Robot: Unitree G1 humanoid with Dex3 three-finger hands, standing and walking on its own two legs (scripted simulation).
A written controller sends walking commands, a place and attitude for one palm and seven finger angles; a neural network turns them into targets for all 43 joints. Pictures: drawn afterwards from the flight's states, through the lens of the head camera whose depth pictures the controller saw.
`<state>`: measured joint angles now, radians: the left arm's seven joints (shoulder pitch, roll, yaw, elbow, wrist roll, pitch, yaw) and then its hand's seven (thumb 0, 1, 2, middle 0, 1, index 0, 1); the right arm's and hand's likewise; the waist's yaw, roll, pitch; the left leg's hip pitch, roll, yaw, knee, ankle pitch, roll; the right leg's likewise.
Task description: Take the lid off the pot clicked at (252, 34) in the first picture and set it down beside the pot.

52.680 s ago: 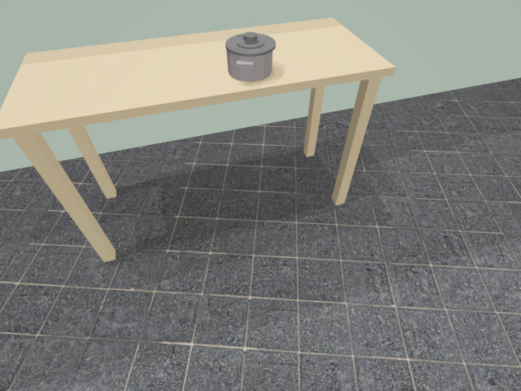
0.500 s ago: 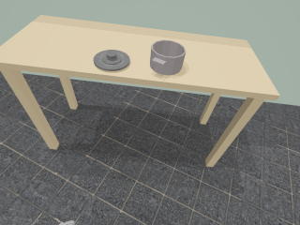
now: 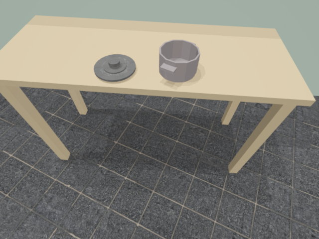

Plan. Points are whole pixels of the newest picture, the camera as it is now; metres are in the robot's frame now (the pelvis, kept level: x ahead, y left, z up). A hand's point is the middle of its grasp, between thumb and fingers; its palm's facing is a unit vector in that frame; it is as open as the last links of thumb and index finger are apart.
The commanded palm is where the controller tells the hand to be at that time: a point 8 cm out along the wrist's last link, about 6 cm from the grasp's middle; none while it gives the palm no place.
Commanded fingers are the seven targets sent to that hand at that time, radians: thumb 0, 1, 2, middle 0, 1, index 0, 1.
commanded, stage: stop stepping back and stand still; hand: left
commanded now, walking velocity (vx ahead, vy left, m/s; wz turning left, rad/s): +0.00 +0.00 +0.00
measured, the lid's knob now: (114, 62) +0.70 +0.20 +0.02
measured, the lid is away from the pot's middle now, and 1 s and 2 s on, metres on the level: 0.24 0.24 0.24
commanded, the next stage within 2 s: let the arm hang, fingers relaxed in 0.36 s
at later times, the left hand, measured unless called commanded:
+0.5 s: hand out of the picture +0.05 +0.18 -0.18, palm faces -0.01 -0.98 -0.19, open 7.3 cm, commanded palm none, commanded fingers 0.00 0.90 0.90 -0.20 -0.30 -0.20 -0.30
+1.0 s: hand out of the picture +0.04 +0.17 -0.18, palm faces -0.02 -0.98 -0.20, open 7.3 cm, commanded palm none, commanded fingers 0.00 0.90 0.90 -0.20 -0.30 -0.20 -0.30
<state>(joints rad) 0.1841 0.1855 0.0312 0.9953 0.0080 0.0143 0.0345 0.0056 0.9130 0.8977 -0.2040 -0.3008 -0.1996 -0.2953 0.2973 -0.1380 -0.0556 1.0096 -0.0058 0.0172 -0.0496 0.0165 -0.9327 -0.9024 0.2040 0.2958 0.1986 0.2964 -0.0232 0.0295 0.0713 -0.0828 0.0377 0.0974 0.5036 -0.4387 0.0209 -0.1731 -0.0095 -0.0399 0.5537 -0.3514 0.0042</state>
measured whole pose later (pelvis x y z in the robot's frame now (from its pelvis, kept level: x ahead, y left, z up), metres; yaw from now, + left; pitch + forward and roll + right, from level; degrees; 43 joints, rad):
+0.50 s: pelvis +0.01 +0.01 +0.00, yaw -2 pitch +1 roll -2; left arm 0.22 0.17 0.04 1.03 0.01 0.01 0.04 0.00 0.92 0.90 -0.21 -0.30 -0.20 -0.30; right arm 0.32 -0.11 -0.07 1.05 0.00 0.02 -0.05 0.01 -0.91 -0.90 0.20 0.30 0.20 0.30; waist -0.03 -0.01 0.08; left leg -0.07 0.03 0.13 0.50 -0.42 0.02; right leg -0.15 -0.01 -0.02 0.50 -0.34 0.02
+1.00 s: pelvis -0.02 +0.00 +0.00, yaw -3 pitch +0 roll -1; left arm 0.20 0.16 0.04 1.04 0.01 0.01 0.05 0.00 0.92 0.90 -0.20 -0.30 -0.20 -0.30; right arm 0.30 -0.10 -0.07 1.06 0.00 0.01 -0.05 0.01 -0.91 -0.90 0.20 0.30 0.20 0.30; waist -0.03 0.00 0.08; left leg -0.06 0.03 0.14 0.47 -0.40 0.02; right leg -0.15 -0.02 -0.04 0.49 -0.33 0.02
